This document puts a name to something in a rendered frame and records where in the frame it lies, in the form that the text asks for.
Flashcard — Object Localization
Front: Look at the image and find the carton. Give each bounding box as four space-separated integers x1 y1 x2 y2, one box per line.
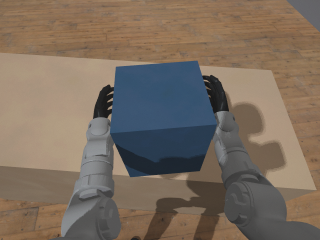
110 60 217 178

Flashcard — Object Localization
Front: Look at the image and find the pedestal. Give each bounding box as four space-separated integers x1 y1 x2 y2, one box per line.
0 52 317 217

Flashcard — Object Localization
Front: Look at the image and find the robot right hand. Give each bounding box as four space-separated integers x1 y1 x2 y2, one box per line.
202 75 229 114

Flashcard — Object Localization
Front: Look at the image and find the right robot upper arm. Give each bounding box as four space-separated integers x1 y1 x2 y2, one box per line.
224 180 320 240

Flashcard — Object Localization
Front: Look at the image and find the right robot forearm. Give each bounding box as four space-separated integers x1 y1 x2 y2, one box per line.
212 111 287 215

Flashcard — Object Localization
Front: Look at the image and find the left robot forearm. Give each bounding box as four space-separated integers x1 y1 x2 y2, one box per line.
61 117 115 237

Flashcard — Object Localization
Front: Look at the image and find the left robot upper arm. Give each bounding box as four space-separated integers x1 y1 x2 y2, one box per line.
48 196 122 240

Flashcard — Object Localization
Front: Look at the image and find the robot left hand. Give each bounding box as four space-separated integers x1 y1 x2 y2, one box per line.
93 84 114 119

